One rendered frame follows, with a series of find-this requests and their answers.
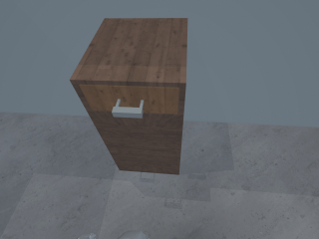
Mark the handle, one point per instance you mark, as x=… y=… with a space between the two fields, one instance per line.
x=128 y=112

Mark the drawer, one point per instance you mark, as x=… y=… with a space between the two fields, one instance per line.
x=157 y=100

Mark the cabinet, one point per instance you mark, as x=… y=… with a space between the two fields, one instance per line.
x=138 y=52

